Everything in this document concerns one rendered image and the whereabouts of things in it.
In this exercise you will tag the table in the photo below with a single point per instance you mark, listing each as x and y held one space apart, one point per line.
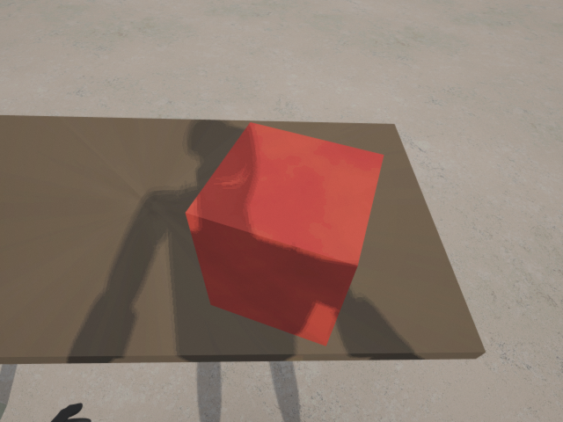
98 264

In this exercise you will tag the robot left hand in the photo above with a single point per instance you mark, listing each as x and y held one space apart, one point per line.
70 411

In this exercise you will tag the carton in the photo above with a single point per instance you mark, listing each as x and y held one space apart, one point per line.
278 229

